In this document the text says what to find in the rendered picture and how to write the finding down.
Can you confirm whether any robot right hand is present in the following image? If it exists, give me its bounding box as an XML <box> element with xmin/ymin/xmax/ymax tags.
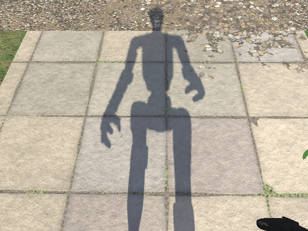
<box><xmin>256</xmin><ymin>217</ymin><xmax>308</xmax><ymax>231</ymax></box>

